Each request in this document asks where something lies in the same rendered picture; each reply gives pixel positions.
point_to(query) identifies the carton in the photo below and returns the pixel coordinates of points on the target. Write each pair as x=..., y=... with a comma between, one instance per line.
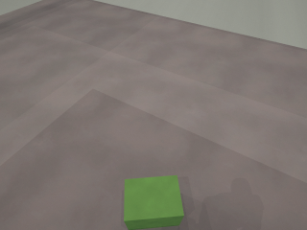
x=152, y=202

